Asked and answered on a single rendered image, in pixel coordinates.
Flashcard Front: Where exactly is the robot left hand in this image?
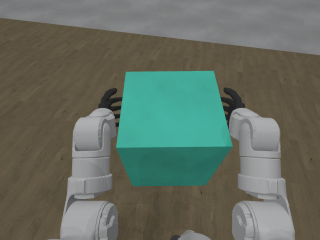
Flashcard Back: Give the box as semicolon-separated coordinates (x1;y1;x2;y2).
98;88;123;127

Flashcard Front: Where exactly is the robot right hand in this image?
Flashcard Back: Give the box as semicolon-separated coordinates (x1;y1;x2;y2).
220;87;245;129

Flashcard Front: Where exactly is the carton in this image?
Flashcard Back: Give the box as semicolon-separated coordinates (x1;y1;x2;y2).
116;71;233;187

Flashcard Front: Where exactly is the right robot forearm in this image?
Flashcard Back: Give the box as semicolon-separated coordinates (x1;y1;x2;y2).
229;108;295;239

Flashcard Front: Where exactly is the robot right upper arm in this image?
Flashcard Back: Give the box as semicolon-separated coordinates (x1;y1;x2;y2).
232;200;295;240

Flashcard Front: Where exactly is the left robot forearm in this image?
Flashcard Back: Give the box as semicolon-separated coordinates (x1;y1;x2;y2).
60;108;117;237

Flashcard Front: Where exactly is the robot right shin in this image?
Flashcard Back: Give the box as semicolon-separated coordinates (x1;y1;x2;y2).
181;230;194;236

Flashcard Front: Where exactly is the robot left upper arm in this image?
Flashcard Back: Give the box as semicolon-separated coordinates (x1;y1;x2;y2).
47;200;119;240

